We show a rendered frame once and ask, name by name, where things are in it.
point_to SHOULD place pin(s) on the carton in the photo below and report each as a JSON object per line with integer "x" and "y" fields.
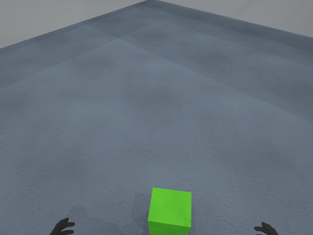
{"x": 170, "y": 212}

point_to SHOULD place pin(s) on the robot left hand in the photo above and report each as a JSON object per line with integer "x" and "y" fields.
{"x": 62, "y": 225}

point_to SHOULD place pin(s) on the robot right hand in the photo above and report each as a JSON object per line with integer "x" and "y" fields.
{"x": 267, "y": 229}

